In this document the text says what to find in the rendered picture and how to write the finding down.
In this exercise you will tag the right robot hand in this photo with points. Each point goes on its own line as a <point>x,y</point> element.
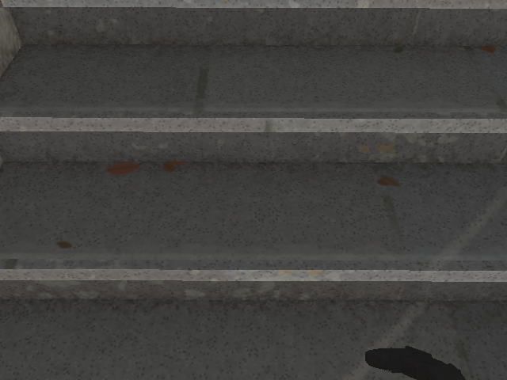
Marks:
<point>412,362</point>

